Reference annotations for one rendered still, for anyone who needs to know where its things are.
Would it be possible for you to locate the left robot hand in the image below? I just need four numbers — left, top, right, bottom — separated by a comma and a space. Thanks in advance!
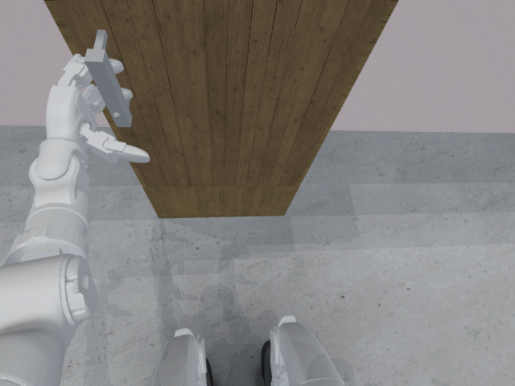
46, 54, 150, 163

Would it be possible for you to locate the cupboard door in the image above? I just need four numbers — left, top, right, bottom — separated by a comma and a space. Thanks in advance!
54, 0, 391, 187

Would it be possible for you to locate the robot left thigh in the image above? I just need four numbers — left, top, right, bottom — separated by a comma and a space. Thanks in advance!
151, 334, 207, 386

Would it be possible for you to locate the robot right thigh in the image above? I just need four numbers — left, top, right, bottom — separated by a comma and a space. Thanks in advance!
270, 322, 344, 386

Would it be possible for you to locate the left robot forearm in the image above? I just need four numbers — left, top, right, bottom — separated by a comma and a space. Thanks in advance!
0, 138, 91, 267

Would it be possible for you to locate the handle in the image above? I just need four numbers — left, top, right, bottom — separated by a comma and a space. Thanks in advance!
84, 30, 132, 127

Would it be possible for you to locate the robot left upper arm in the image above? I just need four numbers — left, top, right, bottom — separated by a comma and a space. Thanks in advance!
0, 253, 98, 386

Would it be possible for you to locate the robot thigh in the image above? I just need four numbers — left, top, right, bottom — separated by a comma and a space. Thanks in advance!
151, 334, 207, 386
270, 322, 344, 386

